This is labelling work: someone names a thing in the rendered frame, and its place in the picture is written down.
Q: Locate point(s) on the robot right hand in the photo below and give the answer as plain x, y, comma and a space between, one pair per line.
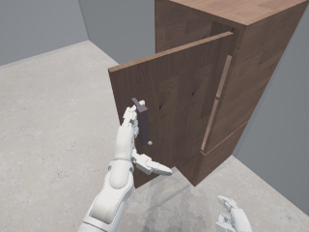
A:
236, 222

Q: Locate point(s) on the handle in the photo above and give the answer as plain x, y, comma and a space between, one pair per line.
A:
143, 122

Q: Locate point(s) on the left robot forearm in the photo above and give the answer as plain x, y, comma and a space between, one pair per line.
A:
107, 209

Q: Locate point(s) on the cupboard door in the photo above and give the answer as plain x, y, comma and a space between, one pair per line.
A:
179, 87

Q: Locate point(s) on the robot left hand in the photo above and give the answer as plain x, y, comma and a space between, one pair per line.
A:
124, 143

